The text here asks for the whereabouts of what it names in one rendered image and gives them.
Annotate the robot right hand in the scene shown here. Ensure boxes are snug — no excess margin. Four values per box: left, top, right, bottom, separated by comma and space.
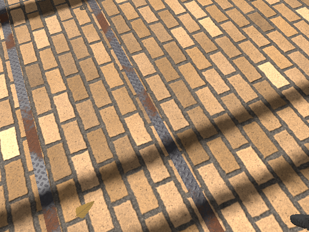
290, 214, 309, 231

